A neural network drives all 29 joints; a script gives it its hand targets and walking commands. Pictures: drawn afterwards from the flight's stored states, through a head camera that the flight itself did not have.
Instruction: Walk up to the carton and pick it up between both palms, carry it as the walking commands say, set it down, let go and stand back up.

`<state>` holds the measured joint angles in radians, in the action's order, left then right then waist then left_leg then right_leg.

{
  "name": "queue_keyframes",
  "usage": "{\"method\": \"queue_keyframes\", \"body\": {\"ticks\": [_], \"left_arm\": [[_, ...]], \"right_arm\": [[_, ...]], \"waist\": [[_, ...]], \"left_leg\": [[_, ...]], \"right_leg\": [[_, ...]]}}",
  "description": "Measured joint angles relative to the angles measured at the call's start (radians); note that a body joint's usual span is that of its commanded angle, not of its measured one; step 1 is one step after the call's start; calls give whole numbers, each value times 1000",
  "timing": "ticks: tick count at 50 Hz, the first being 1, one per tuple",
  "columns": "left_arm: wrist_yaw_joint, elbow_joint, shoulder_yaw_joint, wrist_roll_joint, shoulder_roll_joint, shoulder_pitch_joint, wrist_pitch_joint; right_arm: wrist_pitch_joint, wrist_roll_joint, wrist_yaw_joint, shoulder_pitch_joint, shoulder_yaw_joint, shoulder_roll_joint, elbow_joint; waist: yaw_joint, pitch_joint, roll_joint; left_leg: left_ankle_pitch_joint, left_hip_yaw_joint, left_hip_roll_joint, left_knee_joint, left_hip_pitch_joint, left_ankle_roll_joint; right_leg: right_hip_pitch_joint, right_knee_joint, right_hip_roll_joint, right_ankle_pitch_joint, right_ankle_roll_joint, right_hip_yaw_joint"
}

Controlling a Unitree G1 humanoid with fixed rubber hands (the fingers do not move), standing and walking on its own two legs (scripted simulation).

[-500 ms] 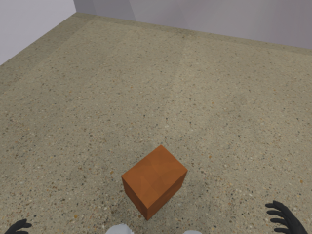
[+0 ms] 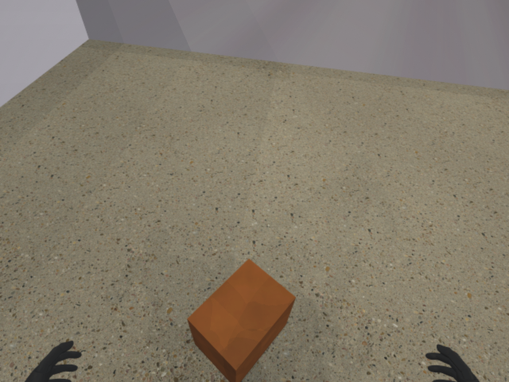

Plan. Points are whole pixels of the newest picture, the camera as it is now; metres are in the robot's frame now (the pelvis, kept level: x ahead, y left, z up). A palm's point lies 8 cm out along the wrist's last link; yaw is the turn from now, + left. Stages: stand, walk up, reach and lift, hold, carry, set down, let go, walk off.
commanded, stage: walk up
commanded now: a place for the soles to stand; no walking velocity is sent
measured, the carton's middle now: (242, 322) +0.44 +0.03 -0.64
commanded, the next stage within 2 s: none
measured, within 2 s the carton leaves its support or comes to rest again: neither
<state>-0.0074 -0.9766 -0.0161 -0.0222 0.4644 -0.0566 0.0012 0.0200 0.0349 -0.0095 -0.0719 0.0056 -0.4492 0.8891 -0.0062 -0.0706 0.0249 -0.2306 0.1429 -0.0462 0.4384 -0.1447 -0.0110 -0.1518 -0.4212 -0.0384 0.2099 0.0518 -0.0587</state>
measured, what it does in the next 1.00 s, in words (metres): steps to the right, turning left: right foot, then left foot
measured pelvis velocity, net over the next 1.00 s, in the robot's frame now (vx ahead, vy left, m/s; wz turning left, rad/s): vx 0.12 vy -0.30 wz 0.59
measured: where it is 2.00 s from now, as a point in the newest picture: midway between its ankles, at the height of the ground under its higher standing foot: outside the picture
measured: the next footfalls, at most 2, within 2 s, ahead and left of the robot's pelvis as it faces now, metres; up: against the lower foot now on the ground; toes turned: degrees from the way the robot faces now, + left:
right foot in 0.44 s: +0.14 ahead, -0.26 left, +0.00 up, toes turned +12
left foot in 0.66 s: +0.08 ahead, -0.05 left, +0.00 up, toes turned +28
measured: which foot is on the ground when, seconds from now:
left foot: down 0.00-0.44, up 0.46-0.64, down 0.66-0.96, up 0.98-1.00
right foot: down 0.00-0.10, up 0.12-0.42, down 0.44-0.66, up 0.68-0.92, down 0.94-1.00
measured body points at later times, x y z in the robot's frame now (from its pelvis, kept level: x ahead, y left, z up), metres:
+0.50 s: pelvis +0.02 -0.14 -0.04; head +0.06 -0.11 +0.41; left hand +0.11 +0.22 -0.11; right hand +0.19 -0.50 -0.07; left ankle +0.01 +0.07 -0.71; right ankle +0.10 -0.27 -0.74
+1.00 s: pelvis +0.12 -0.30 -0.05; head +0.12 -0.27 +0.40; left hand +0.09 +0.07 -0.10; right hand +0.41 -0.55 -0.06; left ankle +0.05 -0.10 -0.72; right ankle +0.23 -0.41 -0.74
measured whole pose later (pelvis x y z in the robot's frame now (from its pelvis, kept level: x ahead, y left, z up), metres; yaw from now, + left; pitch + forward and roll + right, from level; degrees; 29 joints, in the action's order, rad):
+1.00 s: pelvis +0.12 -0.30 -0.05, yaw +34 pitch -4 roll -1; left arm -0.06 -0.41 -0.11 0.01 0.53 -0.26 0.06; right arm -0.02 -0.03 0.08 -0.38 0.08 -0.57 0.45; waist -0.04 -0.13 0.05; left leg -0.52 -0.21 -0.05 1.00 -0.48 0.02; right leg -0.40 -0.89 -0.07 0.41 0.03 0.03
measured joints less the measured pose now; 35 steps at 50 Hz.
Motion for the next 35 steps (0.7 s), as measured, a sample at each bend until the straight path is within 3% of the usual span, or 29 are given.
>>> {"method": "queue_keyframes", "body": {"ticks": [5, 6, 9, 13, 18, 21, 22, 24, 26, 28, 32, 33, 35], "left_arm": [[1, -78, -3, 4, -23, -10, -1], [-8, -60, -19, 29, -25, -14, 12], [-31, 86, -69, 96, -11, -7, 47], [-64, 245, -101, 102, 18, -22, 67], [-92, 353, -113, 94, 36, -52, 94], [-95, 409, -114, 81, 41, -72, 92], [-94, 427, -114, 77, 45, -84, 85], [-89, 454, -110, 73, 39, -108, 75], [-82, 467, -99, 71, 14, -126, 73], [-75, 478, -87, 72, -7, -143, 76], [-73, 519, -72, 81, -8, -176, 82], [-73, 531, -73, 82, -6, -190, 81], [-72, 540, -93, 84, 3, -195, 88]], "right_arm": [[-6, -7, -2, 14, 12, 9, 64], [-6, -16, 8, -1, 17, 9, 55], [1, -56, 66, -116, 30, 5, 16], [6, -79, 100, -253, 54, -15, -40], [7, -89, 110, -335, 85, -72, -148], [0, -90, 112, -350, 95, -106, -212], [-4, -91, 113, -354, 98, -116, -233], [-14, -82, 123, -334, 101, -113, -264], [-17, -72, 136, -310, 92, -97, -291], [-12, -61, 133, -292, 74, -79, -306], [6, -46, 112, -285, 42, -55, -329], [14, -50, 112, -297, 40, -65, -347], [20, -64, 124, -296, 38, -64, -371]], "waist": [[3, -1, -5], [0, 1, -5], [-3, -13, 15], [-11, -46, 46], [-46, -69, 59], [-50, -62, 57], [-43, -55, 55], [-32, -61, 53], [-18, -71, 45], [9, -73, 44], [61, -48, 62], [65, -29, 54], [60, -30, 68]], "left_leg": [[24, 2, -1, -45, 21, 4], [26, -6, 0, -42, 10, 1], [27, -67, 5, -3, -51, -6], [15, -138, 6, 51, -101, 14], [-34, -223, -15, 155, -169, 42], [-79, -280, -37, 238, -219, 66], [-114, -299, -44, 290, -246, 53], [-266, -321, -27, 447, -309, 31], [-317, -280, -2, 610, -365, 18], [-308, -193, 7, 657, -377, 11], [-190, -42, 29, 400, -264, -13], [-164, -50, 33, 303, -226, -31], [-120, -80, 33, 339, -259, -34]], "right_leg": [[18, 40, 3, -22, -5, 0], [-4, -1, 0, 24, -20, 16], [-141, -305, 7, 218, -53, 23], [-280, -507, -26, 202, -53, 5], [-333, -483, -62, 189, -53, 3], [-287, -390, -59, 192, -80, 35], [-262, -344, -50, 171, -79, 46], [-277, -400, -43, 148, -43, 76], [-249, -401, -48, 165, -45, 119], [-210, -365, -52, 162, -59, 155], [-185, -341, -59, 167, -84, 213], [-202, -372, -53, 192, -87, 230], [-261, -512, -27, 309, -60, 183]]}}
